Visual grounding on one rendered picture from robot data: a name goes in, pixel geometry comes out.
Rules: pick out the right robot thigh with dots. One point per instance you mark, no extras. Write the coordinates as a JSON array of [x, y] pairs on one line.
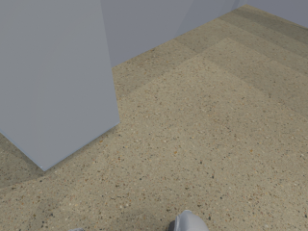
[[189, 222]]

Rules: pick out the fridge door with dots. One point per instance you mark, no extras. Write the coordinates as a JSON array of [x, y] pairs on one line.
[[57, 89]]

